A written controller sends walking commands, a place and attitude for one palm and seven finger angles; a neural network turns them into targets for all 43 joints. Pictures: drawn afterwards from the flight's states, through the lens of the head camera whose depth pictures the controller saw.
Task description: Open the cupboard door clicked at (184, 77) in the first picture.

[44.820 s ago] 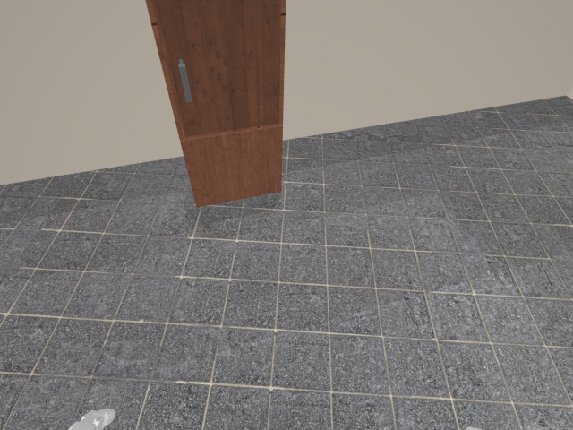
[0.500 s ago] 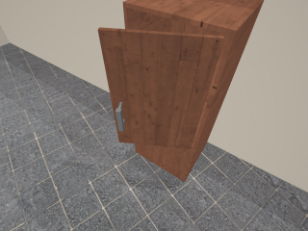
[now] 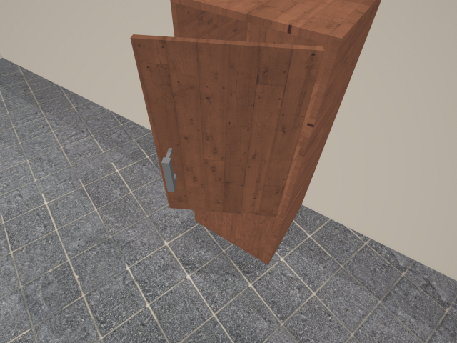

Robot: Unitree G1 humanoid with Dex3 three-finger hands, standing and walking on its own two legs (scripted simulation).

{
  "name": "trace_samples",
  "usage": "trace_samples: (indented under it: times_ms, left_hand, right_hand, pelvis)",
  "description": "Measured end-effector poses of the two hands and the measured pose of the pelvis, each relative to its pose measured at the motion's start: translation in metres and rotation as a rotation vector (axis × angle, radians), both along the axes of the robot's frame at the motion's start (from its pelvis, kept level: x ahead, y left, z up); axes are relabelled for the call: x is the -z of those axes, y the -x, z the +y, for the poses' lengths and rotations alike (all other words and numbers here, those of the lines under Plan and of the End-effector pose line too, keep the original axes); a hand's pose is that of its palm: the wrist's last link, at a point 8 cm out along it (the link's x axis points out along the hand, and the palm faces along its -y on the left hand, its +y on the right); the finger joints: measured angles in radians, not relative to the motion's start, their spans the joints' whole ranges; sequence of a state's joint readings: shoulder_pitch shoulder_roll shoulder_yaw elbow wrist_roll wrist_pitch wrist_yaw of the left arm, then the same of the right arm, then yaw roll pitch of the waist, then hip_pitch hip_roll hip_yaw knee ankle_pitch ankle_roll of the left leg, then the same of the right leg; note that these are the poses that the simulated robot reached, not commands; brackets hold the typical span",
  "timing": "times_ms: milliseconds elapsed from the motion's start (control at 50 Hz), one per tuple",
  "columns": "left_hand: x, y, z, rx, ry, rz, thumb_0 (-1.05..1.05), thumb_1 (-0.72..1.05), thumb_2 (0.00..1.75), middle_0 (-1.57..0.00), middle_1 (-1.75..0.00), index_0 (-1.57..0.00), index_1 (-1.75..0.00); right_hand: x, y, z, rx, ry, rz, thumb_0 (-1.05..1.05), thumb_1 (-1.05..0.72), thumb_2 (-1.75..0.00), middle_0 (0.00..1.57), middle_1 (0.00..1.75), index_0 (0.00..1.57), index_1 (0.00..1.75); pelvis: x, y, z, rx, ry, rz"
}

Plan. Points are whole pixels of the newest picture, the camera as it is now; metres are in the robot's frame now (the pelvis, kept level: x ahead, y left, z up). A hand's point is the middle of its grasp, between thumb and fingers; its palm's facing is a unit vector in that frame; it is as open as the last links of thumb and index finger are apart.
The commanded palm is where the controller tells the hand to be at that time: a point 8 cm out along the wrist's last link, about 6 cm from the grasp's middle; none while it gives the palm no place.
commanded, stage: look again from close up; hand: left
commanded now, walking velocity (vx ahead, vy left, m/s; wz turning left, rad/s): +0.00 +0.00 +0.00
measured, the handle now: (170, 170) +0.57 +0.19 -0.12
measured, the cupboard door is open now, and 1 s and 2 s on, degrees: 28 28 28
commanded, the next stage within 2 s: raise the hand with hooked fingers in 0.32 s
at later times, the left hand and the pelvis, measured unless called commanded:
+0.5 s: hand out of the picture +0.06 +0.19 -0.15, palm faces +0.20 -0.96 -0.21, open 7.3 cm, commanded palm +0.11 +0.22 -0.08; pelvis +0.01 +0.00 +0.00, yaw +1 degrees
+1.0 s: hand (115, 330) +0.16 +0.21 -0.08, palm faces +0.14 -0.99 -0.08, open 9.5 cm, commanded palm +0.16 +0.26 -0.08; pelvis +0.01 -0.03 -0.12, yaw +4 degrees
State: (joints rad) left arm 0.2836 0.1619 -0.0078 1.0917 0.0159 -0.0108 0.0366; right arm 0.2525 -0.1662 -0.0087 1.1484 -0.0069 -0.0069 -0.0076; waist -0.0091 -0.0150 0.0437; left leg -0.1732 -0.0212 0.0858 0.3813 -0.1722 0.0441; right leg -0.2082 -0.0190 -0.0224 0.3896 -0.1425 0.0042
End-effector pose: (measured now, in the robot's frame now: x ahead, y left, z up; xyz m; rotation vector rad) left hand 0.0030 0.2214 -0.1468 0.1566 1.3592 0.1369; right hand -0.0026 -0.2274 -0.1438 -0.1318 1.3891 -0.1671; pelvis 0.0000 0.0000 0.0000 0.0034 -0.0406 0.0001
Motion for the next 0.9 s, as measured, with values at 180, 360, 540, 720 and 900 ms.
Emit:
trace_samples:
  times_ms: [180, 360, 540, 720, 900]
  left_hand:
    - [0.0, -0.003, -0.002, -0.005, 0.0, -0.003, 0.01, 0.91, 0.9, -0.2, -0.29, -0.2, -0.3]
    - [0.001, 0.0, -0.004, -0.015, 0.006, 0.009, 0.01, 0.91, 0.9, -0.2, -0.29, -0.2, -0.3]
    - [-0.064, -0.077, 0.024, -0.162, -0.093, -0.534, 0.04, 0.93, 0.89, -0.2, -0.31, -0.21, -0.32]
    - [-0.123, -0.195, -0.001, 0.05, 0.105, -1.343, 0.02, 0.76, 0.83, -0.2, -0.4, -0.21, -0.41]
    - [-0.034, -0.13, 0.019, 0.044, 0.141, -1.176, 0.02, 0.54, 0.74, -0.23, -0.53, -0.23, -0.54]
  right_hand:
    - [0.001, -0.005, 0.005, 0.003, -0.011, -0.007, 0.0, -0.9, -0.9, 0.2, 0.3, 0.2, 0.3]
    - [0.001, -0.008, 0.008, 0.001, -0.014, -0.01, 0.0, -0.9, -0.9, 0.2, 0.3, 0.2, 0.3]
    - [-0.011, -0.049, -0.006, -0.042, 0.05, -0.317, 0.01, -0.92, -0.9, 0.2, 0.3, 0.2, 0.3]
    - [-0.039, -0.167, -0.039, -0.191, 0.121, -0.803, 0.01, -0.91, -0.9, 0.2, 0.3, 0.2, 0.3]
    - [-0.025, -0.244, -0.044, -0.325, 0.168, -0.918, 0.01, -0.9, -0.9, 0.2, 0.3, 0.2, 0.3]
  pelvis:
    - [0.0, -0.003, -0.001, 0.002, 0.0, 0.001]
    - [0.0, -0.006, 0.0, 0.001, 0.001, 0.002]
    - [0.007, -0.007, 0.0, -0.032, -0.006, 0.003]
    - [0.053, 0.006, -0.014, -0.047, -0.007, 0.157]
    - [0.11, -0.002, -0.031, -0.058, 0.024, 0.285]
